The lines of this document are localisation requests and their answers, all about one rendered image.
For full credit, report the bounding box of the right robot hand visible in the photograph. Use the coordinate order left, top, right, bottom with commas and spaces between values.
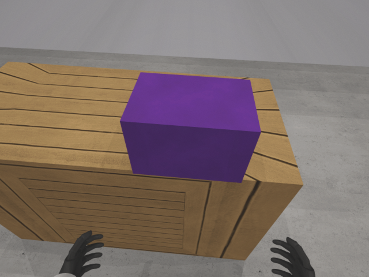
270, 237, 315, 277

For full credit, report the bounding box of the pedestal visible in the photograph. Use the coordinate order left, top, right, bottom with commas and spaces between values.
0, 62, 303, 260

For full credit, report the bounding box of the left robot hand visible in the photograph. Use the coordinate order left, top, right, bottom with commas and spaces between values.
59, 230, 104, 277

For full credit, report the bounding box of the carton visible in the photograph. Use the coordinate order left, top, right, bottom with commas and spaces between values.
120, 72, 261, 183

